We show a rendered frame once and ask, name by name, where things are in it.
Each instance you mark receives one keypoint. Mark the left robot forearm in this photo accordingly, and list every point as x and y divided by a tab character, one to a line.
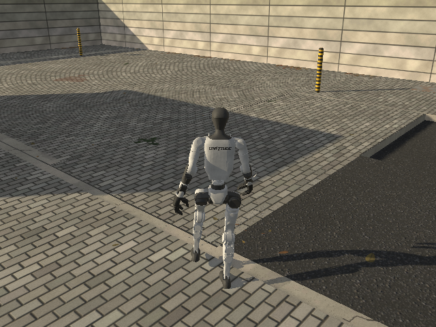
186	178

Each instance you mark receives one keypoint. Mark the left robot hand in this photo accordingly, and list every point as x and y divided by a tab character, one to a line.
177	206

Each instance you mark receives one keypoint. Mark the robot torso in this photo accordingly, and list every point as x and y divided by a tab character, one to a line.
218	164

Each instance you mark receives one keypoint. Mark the left robot upper arm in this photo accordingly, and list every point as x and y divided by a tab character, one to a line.
194	154

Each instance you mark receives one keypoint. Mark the right robot forearm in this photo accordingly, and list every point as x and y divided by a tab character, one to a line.
248	177

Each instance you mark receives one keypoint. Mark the right robot upper arm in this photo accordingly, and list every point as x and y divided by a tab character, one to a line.
243	155

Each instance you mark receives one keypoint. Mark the right robot hand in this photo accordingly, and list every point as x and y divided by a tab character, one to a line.
243	185

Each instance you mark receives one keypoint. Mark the right robot thigh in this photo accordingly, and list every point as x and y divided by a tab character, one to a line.
231	214

